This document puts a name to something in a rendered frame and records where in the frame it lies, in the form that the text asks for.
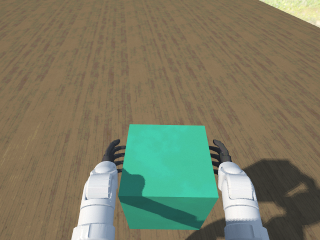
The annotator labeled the robot left forearm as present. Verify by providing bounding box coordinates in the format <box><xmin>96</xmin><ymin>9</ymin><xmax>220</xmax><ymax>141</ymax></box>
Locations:
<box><xmin>71</xmin><ymin>161</ymin><xmax>118</xmax><ymax>240</ymax></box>

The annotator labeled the robot right forearm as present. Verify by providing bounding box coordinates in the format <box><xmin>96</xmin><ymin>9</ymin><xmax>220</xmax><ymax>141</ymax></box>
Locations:
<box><xmin>218</xmin><ymin>161</ymin><xmax>270</xmax><ymax>240</ymax></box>

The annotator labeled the carton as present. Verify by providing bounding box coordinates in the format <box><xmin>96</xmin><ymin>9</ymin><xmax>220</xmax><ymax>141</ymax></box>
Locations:
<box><xmin>118</xmin><ymin>124</ymin><xmax>219</xmax><ymax>230</ymax></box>

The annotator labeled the right robot hand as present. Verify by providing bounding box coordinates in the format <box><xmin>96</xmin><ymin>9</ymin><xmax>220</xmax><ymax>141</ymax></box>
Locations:
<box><xmin>209</xmin><ymin>139</ymin><xmax>232</xmax><ymax>175</ymax></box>

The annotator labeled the left robot hand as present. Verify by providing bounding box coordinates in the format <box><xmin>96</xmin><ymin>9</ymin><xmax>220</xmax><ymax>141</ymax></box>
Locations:
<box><xmin>101</xmin><ymin>139</ymin><xmax>126</xmax><ymax>173</ymax></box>

